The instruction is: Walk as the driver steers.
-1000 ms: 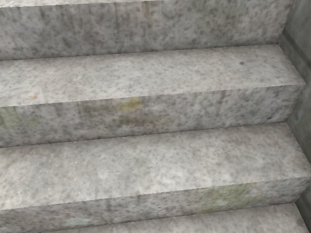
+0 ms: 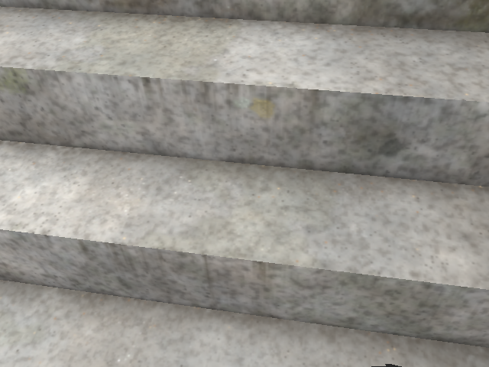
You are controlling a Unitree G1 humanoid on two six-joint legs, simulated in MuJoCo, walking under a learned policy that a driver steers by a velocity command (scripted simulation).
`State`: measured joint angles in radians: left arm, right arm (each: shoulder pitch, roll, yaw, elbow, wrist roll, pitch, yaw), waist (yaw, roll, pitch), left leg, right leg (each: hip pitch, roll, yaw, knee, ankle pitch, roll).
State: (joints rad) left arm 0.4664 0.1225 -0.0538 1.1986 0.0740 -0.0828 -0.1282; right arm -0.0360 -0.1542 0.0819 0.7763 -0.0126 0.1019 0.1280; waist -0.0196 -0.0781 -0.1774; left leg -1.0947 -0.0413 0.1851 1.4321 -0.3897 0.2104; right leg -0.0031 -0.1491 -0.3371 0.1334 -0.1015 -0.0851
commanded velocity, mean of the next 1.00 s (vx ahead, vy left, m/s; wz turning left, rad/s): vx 0.50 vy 0.00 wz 0.24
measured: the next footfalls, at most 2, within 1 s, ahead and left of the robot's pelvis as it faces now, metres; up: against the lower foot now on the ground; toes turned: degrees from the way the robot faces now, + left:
right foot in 0.44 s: +0.36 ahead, -0.11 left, +0.40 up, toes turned +15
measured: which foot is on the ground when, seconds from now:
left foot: down 0.00-0.48, up 0.50-1.00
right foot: down 0.00-0.02, up 0.04-0.42, down 0.44-1.00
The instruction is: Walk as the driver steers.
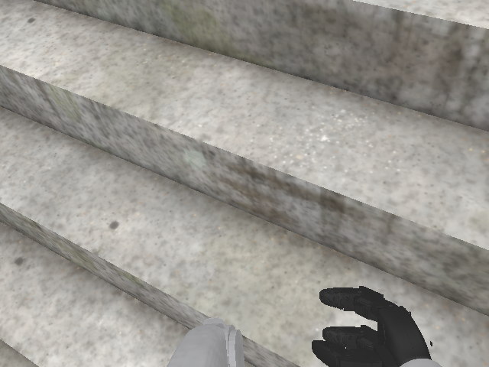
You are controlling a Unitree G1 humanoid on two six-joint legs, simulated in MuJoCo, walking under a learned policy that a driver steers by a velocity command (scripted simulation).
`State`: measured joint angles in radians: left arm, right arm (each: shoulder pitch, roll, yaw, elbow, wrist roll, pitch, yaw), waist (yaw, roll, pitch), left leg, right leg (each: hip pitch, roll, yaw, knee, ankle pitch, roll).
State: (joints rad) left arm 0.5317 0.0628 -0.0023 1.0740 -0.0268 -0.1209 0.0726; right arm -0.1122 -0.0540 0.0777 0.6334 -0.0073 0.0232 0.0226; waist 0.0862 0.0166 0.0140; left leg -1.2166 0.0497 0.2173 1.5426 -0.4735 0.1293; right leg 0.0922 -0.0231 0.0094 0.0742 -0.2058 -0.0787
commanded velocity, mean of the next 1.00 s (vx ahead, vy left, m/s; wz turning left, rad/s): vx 0.50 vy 0.00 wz -0.46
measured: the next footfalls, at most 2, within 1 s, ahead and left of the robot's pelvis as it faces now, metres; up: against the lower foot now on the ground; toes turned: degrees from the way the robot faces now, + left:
left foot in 0.02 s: +0.22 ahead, +0.09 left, +0.20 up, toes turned +5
right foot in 0.44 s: +0.35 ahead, -0.17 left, +0.40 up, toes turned -5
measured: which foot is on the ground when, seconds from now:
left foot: up 0.00-0.00, down 0.02-0.52, up 0.54-0.88, down 0.90-1.00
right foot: down 0.00-0.08, up 0.10-0.42, down 0.44-0.92, up 0.94-1.00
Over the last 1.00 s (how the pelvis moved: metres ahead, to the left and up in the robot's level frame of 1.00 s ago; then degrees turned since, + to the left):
0.45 -0.01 0.38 15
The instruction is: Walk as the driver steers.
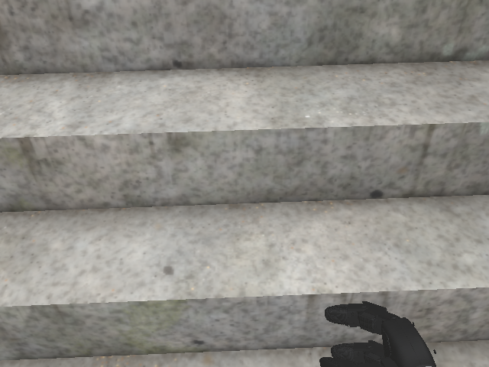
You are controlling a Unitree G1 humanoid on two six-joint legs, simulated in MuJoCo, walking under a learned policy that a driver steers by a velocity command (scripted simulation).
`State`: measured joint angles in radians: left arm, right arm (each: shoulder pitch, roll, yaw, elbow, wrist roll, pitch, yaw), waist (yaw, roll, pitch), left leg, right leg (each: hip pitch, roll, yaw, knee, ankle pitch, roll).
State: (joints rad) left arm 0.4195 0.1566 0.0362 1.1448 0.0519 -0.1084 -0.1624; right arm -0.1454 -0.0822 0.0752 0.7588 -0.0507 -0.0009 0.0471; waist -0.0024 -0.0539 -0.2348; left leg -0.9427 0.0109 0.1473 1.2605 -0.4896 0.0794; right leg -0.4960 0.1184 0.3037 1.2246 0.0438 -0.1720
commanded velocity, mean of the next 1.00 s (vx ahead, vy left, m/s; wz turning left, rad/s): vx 0.50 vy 0.00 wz -0.01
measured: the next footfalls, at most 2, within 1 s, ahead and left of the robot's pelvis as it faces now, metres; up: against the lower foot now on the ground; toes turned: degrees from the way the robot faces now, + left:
right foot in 0.46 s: +0.38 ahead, -0.16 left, +0.20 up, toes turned -17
left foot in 0.92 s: +0.60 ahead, +0.06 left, +0.40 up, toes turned -1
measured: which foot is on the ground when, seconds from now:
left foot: down 0.00-0.52, up 0.54-0.90, down 0.92-1.00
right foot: up 0.00-0.44, down 0.46-1.00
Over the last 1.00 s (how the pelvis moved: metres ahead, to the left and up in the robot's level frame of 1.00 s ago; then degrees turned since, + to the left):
0.52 -0.09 0.46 -28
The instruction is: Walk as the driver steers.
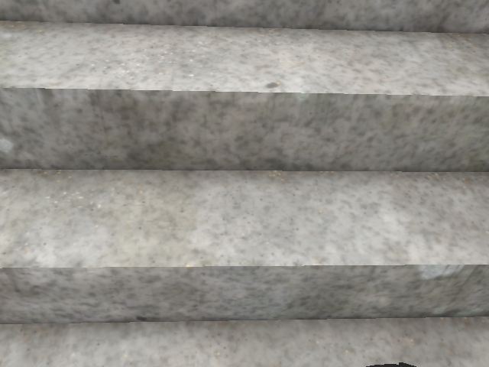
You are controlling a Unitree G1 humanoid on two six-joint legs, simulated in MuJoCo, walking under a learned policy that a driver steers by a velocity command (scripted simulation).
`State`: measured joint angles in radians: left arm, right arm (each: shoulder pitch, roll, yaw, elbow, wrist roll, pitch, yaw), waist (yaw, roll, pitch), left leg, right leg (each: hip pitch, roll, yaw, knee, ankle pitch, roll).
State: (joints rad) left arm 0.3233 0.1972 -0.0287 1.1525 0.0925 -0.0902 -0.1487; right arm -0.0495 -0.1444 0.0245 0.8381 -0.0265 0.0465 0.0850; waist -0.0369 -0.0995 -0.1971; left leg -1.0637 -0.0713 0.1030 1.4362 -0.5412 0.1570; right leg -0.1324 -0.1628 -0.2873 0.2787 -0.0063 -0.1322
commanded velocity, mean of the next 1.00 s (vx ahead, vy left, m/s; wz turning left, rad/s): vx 0.50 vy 0.00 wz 0.19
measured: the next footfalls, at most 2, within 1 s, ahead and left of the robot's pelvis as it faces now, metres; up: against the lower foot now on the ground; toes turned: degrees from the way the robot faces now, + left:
right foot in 0.48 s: +0.39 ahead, -0.09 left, +0.40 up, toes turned +6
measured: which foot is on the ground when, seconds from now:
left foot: down 0.00-0.54, up 0.56-1.00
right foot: down 0.00-0.02, up 0.04-0.46, down 0.48-1.00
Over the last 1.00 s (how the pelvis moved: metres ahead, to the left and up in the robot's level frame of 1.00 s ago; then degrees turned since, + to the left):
0.48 -0.03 0.36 1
